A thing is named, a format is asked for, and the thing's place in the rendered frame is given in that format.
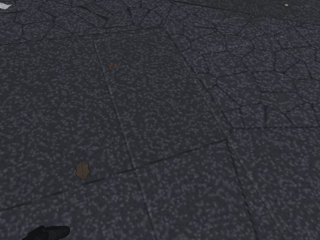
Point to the left robot hand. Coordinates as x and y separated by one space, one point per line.
48 233

